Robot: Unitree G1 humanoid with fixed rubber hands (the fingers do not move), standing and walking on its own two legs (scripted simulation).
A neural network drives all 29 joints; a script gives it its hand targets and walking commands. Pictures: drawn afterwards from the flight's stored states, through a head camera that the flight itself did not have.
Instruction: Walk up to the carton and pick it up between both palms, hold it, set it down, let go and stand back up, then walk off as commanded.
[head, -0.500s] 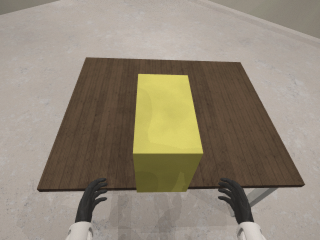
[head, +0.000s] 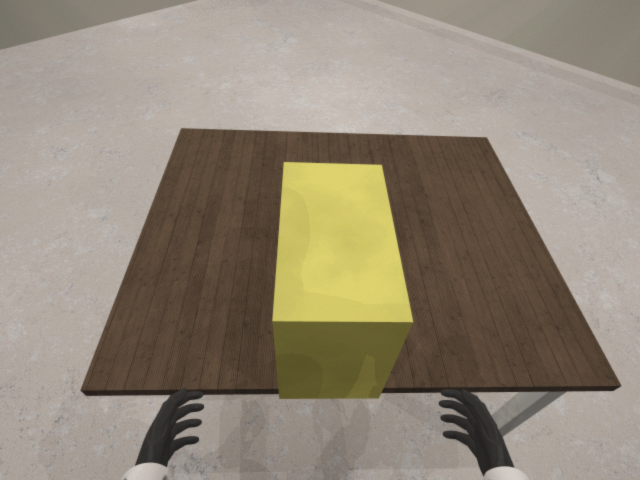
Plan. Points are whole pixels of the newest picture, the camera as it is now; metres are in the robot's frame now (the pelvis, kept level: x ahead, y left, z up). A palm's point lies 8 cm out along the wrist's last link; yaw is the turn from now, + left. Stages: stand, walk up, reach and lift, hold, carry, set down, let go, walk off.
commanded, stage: set down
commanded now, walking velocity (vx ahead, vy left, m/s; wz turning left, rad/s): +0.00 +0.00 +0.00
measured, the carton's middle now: (331, 280) +0.44 -0.01 -0.07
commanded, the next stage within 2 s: let go in 0.32 s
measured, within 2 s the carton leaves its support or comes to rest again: neither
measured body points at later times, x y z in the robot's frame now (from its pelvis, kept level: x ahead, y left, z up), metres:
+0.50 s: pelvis -0.01 +0.01 +0.00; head -0.01 +0.02 +0.45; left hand +0.16 +0.23 -0.09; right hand +0.14 -0.22 -0.09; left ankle -0.03 +0.13 -0.74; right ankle -0.02 -0.10 -0.74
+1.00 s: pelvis -0.02 +0.00 -0.01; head -0.04 +0.01 +0.44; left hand +0.13 +0.26 -0.09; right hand +0.13 -0.26 -0.09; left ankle -0.03 +0.13 -0.74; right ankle -0.02 -0.10 -0.74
